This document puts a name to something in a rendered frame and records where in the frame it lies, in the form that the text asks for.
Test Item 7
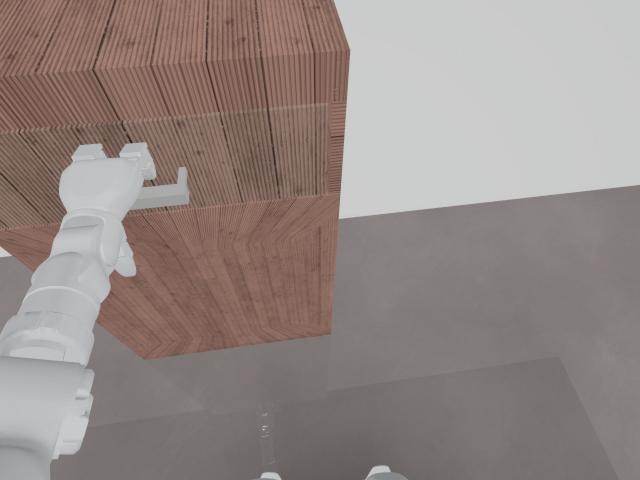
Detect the robot left forearm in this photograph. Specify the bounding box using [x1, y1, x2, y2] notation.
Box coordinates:
[0, 208, 124, 367]

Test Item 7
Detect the cabinet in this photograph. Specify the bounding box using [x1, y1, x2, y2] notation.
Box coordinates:
[0, 0, 350, 360]

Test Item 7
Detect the drawer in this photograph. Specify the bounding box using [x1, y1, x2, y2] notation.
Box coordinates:
[0, 103, 328, 229]

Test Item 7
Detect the left robot upper arm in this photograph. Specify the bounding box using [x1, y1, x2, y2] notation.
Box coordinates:
[0, 356, 95, 480]

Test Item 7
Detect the handle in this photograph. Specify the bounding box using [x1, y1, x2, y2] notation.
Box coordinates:
[130, 167, 189, 210]

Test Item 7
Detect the left robot hand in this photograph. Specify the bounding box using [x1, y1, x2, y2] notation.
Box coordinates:
[59, 142, 156, 277]

